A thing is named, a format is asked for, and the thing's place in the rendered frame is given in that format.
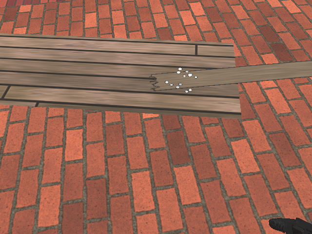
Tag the right robot hand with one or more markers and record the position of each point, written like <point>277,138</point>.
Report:
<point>291,226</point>

